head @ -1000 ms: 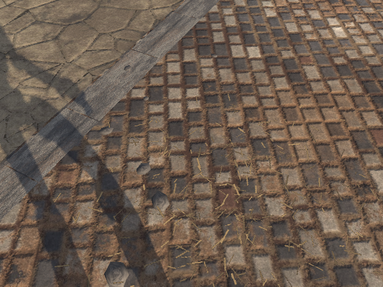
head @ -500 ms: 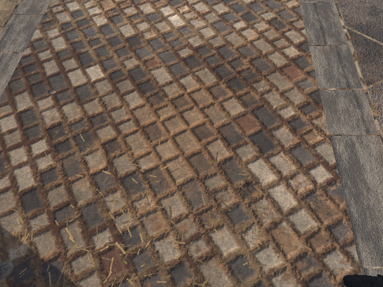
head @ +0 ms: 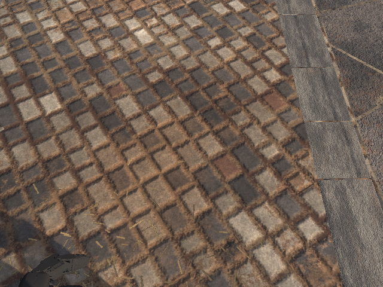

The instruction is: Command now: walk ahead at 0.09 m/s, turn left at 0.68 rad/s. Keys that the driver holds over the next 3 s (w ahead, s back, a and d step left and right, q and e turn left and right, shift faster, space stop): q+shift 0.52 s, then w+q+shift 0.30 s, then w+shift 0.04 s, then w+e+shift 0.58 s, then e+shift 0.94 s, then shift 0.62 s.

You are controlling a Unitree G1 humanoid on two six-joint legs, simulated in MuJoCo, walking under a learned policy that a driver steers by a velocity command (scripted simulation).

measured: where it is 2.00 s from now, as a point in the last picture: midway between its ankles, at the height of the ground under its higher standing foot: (34, 209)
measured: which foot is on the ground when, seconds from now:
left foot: down 0.00-0.18, up 0.20-0.70, down 0.72-1.00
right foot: up 0.00-0.18, down 0.20-0.70, up 0.72-1.00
